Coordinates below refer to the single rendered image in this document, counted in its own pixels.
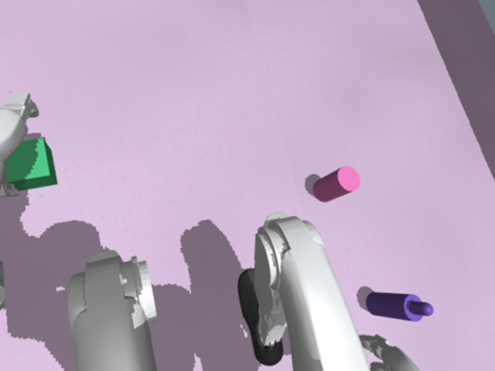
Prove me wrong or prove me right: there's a left robot hand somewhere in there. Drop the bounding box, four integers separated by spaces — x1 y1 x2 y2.
0 93 39 197

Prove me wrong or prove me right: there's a right robot foot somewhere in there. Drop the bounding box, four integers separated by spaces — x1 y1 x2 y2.
237 269 283 366

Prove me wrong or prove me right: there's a right robot hand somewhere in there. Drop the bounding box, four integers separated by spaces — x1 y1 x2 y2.
359 335 420 371

